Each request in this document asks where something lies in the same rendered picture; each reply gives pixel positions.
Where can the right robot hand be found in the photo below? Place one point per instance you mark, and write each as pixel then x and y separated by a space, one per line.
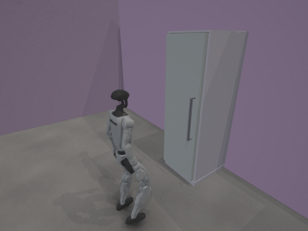
pixel 140 175

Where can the right robot upper arm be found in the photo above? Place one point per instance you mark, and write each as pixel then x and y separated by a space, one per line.
pixel 128 125

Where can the handle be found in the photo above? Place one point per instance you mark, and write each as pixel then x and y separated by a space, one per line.
pixel 190 119

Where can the robot right thigh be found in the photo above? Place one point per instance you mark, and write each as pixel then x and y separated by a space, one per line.
pixel 130 169

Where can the left robot upper arm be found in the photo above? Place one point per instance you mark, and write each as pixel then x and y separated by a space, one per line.
pixel 109 129

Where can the left robot forearm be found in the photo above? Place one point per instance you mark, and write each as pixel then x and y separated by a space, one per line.
pixel 112 141

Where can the fridge door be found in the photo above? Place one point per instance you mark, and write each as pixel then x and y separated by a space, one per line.
pixel 185 68

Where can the right robot forearm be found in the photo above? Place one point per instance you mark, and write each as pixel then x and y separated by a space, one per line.
pixel 129 154

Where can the left robot foot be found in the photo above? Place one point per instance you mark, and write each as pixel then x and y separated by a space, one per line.
pixel 128 201

